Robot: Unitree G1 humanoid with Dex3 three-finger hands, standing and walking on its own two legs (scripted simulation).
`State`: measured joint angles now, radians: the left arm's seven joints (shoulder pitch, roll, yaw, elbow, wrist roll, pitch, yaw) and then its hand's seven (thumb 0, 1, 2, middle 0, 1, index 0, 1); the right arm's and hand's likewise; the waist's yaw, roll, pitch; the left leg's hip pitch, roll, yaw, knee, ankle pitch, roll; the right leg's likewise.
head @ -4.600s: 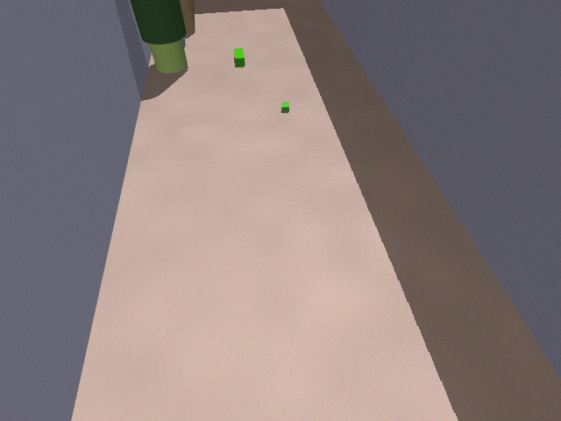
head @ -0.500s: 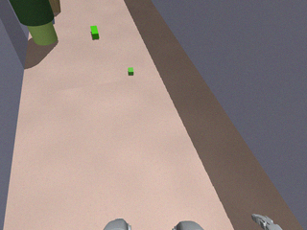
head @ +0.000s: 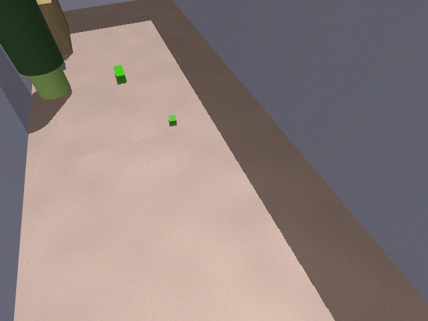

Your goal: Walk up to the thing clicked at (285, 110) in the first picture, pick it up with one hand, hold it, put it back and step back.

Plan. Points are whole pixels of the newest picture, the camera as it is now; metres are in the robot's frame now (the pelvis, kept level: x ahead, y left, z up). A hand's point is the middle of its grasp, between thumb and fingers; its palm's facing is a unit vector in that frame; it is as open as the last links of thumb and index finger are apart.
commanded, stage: walk up
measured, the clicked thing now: (172, 120) +1.47 +0.30 -0.74
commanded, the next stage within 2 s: stand in 0.56 s
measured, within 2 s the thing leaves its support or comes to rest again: neither
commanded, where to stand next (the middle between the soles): +0.06 -0.01 m, yaw +3 degrees
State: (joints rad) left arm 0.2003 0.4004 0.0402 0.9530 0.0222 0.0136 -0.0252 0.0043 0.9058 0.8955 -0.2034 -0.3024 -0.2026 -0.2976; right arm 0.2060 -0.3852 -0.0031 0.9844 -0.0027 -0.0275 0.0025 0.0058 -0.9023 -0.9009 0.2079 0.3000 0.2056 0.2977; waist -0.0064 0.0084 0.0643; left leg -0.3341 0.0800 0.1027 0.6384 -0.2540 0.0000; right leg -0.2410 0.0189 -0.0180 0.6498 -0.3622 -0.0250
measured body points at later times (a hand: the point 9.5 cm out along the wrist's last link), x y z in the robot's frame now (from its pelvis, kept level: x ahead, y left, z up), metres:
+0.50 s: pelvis +0.02 +0.00 +0.02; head +0.03 +0.00 +0.47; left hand +0.13 +0.29 -0.11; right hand +0.08 -0.32 -0.10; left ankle +0.06 +0.13 -0.72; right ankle +0.00 -0.11 -0.72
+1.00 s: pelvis +0.02 +0.02 +0.03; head +0.03 +0.02 +0.48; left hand +0.11 +0.32 -0.11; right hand +0.11 -0.27 -0.11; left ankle +0.06 +0.13 -0.72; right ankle +0.00 -0.11 -0.72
